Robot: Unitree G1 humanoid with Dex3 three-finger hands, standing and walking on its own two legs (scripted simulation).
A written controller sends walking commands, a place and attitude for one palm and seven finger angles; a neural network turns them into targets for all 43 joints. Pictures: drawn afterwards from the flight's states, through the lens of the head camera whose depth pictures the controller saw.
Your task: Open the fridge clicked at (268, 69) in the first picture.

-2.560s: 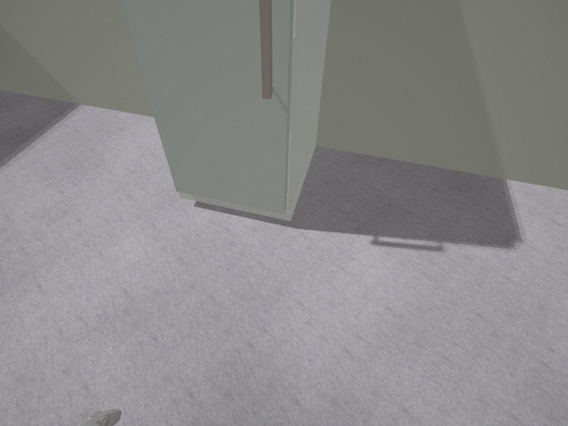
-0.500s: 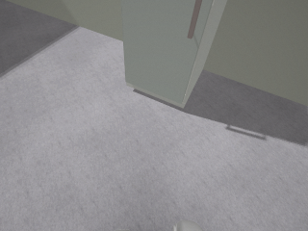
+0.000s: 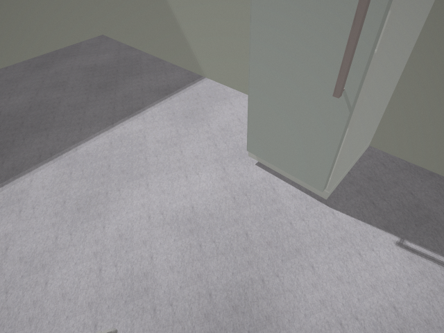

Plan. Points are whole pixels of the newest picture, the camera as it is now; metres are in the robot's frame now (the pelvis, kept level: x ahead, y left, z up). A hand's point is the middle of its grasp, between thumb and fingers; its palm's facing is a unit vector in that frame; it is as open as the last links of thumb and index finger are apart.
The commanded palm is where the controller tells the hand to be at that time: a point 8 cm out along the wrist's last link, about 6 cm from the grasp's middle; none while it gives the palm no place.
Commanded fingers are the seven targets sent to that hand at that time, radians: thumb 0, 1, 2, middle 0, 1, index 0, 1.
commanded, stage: walk to a spot facing it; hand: right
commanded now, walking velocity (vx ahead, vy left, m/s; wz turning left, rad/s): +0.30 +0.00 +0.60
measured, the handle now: (356, 35) +0.98 -0.42 +0.13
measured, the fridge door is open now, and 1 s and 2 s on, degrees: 0 0 0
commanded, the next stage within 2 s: turn to face it in 1.38 s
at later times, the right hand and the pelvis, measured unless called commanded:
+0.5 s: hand (266, 275) +0.31 -0.09 -0.19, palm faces -0.39 +0.92 -0.08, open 7.4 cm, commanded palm none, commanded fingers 0.00 -0.90 -0.90 0.20 0.30 0.20 0.30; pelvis +0.15 +0.02 -0.02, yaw +20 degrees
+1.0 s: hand (267, 229) +0.43 -0.10 -0.18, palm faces -0.39 +0.90 -0.21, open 7.3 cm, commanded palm none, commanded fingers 0.00 -0.90 -0.90 0.20 0.30 0.20 0.30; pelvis +0.37 +0.08 -0.01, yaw +30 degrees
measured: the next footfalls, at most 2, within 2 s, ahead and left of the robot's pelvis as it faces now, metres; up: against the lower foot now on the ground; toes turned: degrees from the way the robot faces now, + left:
left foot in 0.54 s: +0.26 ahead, +0.13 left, +0.00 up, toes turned +29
right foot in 1.02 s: +0.56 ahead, +0.04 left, +0.00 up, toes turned +23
